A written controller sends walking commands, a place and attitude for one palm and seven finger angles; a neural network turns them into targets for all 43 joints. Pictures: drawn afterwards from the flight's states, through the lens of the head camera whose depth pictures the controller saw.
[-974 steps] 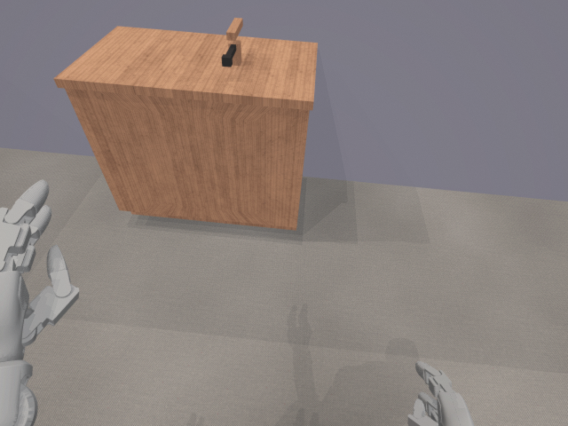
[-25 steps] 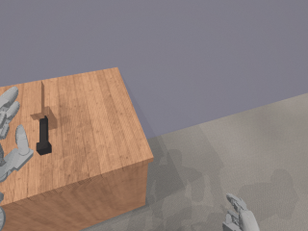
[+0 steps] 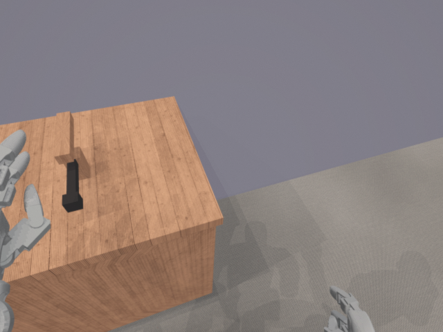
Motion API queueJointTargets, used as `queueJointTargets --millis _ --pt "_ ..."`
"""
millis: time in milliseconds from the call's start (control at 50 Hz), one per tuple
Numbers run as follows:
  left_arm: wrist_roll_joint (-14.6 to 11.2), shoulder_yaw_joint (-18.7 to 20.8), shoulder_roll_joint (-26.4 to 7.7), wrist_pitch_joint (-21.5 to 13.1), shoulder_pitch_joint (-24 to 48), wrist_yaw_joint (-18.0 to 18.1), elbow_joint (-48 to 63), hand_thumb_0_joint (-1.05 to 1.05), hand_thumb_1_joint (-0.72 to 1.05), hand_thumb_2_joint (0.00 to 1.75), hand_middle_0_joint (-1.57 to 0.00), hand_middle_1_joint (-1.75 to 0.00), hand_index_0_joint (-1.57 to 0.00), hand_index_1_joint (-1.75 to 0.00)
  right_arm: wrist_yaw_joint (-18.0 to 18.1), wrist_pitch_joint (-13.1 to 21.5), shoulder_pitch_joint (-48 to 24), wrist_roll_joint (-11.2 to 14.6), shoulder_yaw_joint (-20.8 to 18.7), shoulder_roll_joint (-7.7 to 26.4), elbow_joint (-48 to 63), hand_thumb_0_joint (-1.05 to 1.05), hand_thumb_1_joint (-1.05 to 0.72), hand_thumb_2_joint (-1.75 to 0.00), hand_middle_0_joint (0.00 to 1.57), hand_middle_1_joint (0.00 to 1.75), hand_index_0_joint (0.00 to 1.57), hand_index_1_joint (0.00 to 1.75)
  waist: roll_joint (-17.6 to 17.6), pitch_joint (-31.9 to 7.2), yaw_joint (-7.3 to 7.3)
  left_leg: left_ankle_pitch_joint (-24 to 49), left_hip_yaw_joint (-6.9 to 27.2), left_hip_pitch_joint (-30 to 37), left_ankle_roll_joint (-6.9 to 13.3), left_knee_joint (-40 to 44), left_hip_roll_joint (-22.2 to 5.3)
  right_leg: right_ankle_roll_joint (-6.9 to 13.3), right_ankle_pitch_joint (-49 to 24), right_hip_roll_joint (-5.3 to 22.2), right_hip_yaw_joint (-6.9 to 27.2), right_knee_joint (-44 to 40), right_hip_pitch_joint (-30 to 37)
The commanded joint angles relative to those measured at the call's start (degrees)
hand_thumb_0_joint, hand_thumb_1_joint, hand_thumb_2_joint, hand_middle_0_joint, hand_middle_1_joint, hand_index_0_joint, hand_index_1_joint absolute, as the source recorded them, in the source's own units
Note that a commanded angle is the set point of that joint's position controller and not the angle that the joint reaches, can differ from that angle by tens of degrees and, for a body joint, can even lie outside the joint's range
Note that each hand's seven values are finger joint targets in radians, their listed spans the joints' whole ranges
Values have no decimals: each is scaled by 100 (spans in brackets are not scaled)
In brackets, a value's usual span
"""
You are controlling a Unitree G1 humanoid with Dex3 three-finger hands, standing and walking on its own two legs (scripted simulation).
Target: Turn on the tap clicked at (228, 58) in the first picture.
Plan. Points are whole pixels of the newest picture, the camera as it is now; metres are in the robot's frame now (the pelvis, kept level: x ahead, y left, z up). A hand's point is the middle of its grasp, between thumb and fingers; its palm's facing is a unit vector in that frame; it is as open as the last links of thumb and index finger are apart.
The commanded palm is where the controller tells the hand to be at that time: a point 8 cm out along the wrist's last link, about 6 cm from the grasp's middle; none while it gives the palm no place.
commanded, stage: shuffle to correct the standing spot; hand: left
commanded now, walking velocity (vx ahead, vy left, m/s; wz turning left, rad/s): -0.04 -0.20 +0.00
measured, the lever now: (72, 202) +0.33 +0.32 +0.02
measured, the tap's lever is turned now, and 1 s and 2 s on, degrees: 0 0 0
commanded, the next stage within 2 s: come to a stop and stand still in 1.52 s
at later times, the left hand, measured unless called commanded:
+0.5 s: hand (60, 203) +0.24 +0.24 +0.17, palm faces +0.35 -0.85 -0.39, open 7.5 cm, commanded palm +0.18 +0.27 +0.19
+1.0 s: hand (36, 233) +0.20 +0.25 +0.17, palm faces +0.40 -0.84 -0.37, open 7.5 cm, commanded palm +0.15 +0.28 +0.19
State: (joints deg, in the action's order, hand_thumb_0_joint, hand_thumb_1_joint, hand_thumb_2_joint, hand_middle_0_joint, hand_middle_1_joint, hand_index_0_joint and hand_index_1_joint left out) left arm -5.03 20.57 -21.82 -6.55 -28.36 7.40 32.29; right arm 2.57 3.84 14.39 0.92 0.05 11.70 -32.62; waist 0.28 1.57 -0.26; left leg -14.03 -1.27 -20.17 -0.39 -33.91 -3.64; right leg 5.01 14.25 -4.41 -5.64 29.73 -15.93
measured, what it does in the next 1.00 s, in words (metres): stands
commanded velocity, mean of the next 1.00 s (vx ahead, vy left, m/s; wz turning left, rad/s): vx -0.14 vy -0.18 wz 0.00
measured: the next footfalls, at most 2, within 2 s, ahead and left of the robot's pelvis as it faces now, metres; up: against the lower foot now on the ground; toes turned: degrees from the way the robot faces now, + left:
none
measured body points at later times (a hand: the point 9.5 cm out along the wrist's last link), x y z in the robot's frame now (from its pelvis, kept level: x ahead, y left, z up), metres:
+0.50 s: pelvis +0.02 -0.01 +0.00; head +0.05 +0.01 +0.45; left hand +0.22 +0.28 +0.19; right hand +0.19 -0.24 -0.07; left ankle +0.04 +0.13 -0.73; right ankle +0.02 -0.07 -0.73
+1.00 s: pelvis -0.01 +0.00 +0.00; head +0.00 +0.01 +0.45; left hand +0.17 +0.29 +0.19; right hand +0.14 -0.23 -0.08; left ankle +0.00 +0.13 -0.73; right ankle +0.02 -0.07 -0.73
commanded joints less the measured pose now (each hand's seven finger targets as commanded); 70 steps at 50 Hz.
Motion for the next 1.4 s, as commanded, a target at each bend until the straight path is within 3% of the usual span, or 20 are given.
queueJointTargets --millis 0,40,140,240,300,440,540,620,680,760,820,880,920,940,1040,1160,1200,1260,1320,1380 --pt "59 715 -1121 -400 699 138 1245 0 90 90 -20 -30 -20 -30 85 316 -733 13 -237 699 998 0 -90 -90 20 30 20 30 -902 -229 56 -1312 1240 294 415 1429 -900 -363 944 804 970 -781 -381" --pt "149 650 -1026 -402 700 126 1073 0 90 90 -20 -30 -20 -30 52 303 -724 -32 -208 689 981 0 -90 -90 20 30 20 30 -1255 -166 57 -1881 1655 -404 547 1926 -1207 -442 609 592 750 -213 268" --pt "160 610 -937 -396 482 21 908 0 90 90 -20 -30 -20 -30 -54 317 -551 -32 -282 674 1002 0 -90 -90 20 30 20 30 -780 -492 30 -927 1142 -42 385 1328 -955 -337 51 654 693 -678 569" --pt "-5 687 -1030 -359 321 40 935 0 90 90 -20 -30 -20 -30 -74 320 -383 -1 -328 609 925 0 -90 -90 20 30 20 30 257 -853 109 -58 298 448 119 -141 -243 171 -564 1452 1495 -1116 203" --pt "-50 799 -1165 -349 324 94 1019 0 90 90 -20 -30 -20 -30 -31 307 -514 12 -294 564 896 0 -90 -90 20 30 20 30 140 -812 109 398 278 589 77 -129 -216 265 -1112 1596 1449 -971 172" --pt "26 782 -1143 -426 338 39 1281 0 90 90 -20 -30 -20 -30 35 231 -681 -34 -278 633 1001 0 -90 -90 20 30 20 30 -806 -674 3 2122 1025 685 367 719 -1009 -484 -1435 840 761 -486 369" --pt "74 865 -1144 -573 144 -7 1415 0 90 90 -20 -30 -20 -30 12 284 -528 -48 -344 648 1024 0 -90 -90 20 30 20 30 -741 -1121 -4 2949 781 928 274 420 -984 -466 -2180 934 728 -494 655" --pt "78 963 -1160 -710 -46 -16 1351 0 90 90 -20 -30 -20 -30 42 316 -487 -64 -370 601 974 0 -90 -90 20 30 20 30 -473 -1315 56 2664 568 923 189 197 -815 -430 -2702 1117 766 -498 607" --pt "2 1034 -1168 -618 -239 3 1079 0 90 90 -20 -30 -20 -30 53 287 -522 -15 -390 603 988 0 -90 -90 20 30 20 30 -88 -1249 45 1231 364 734 144 -12 -564 -446 -2202 1310 1028 -737 389" --pt "-70 884 -1108 -432 -64 114 960 0 90 90 -20 -30 -20 -30 74 261 -492 74 -333 565 969 0 -90 -90 20 30 20 30 551 -786 66 -736 80 603 56 -761 -19 -107 432 1827 1749 -1604 -582" --pt "-61 686 -1088 -347 262 179 1147 0 90 90 -20 -30 -20 -30 103 313 -624 23 -207 526 937 0 -90 -90 20 30 20 30 361 -517 61 -640 150 667 116 -186 -125 212 735 1805 1623 -1486 -621" --pt "17 597 -1062 -385 497 213 1338 0 90 90 -20 -30 -20 -30 134 348 -663 -7 -246 706 944 0 -90 -90 20 30 20 30 -417 -560 -12 37 739 953 369 1135 -691 -318 261 1112 1119 -841 -336" --pt "98 575 -1033 -430 747 192 1432 0 90 90 -20 -30 -20 -30 137 319 -761 -63 -173 660 943 0 -90 -90 20 30 20 30 -1507 -407 57 -216 1636 406 591 1717 -1326 -524 353 728 753 -92 -139" --pt "158 571 -1022 -405 825 171 1282 0 90 90 -20 -30 -20 -30 113 295 -775 -86 -175 639 943 0 -90 -90 20 30 20 30 -1521 -318 37 -511 1734 -108 635 1849 -1476 -520 344 697 716 174 231" --pt "168 645 -958 -378 444 71 973 0 90 90 -20 -30 -20 -30 -67 297 -557 -38 -296 689 980 0 -90 -90 20 30 20 30 -892 -598 37 -467 1078 -263 365 1254 -970 -328 -65 698 583 -477 866" --pt "16 694 -1023 -326 344 122 858 0 90 90 -20 -30 -20 -30 -79 235 -446 4 -288 618 885 0 -90 -90 20 30 20 30 444 -510 127 -993 202 274 123 -351 -47 149 1458 1555 1733 -1684 -349" --pt "-19 680 -1061 -326 466 162 972 0 90 90 -20 -30 -20 -30 -57 263 -544 -15 -237 575 858 0 -90 -90 20 30 20 30 255 -611 135 -513 176 598 113 -259 -34 329 908 1688 1689 -1556 -344" --pt "-26 665 -1062 -358 449 172 985 0 90 90 -20 -30 -20 -30 -3 248 -633 -21 -250 633 849 0 -90 -90 20 30 20 30 -114 -606 77 -354 489 733 245 670 -321 -19 537 1262 1261 -1116 -153" --pt "70 638 -1067 -403 725 170 1167 0 90 90 -20 -30 -20 -30 10 204 -765 -60 -184 634 871 0 -90 -90 20 30 20 30 -982 -324 100 -566 1130 233 404 1376 -758 -351 392 795 802 -743 140" --pt "120 645 -1024 -366 477 149 1003 0 90 90 -20 -30 -20 -30 -39 161 -665 -42 -269 677 901 0 -90 -90 20 30 20 30 -706 -641 39 592 1102 204 403 1047 -836 -408 -690 739 703 -587 751"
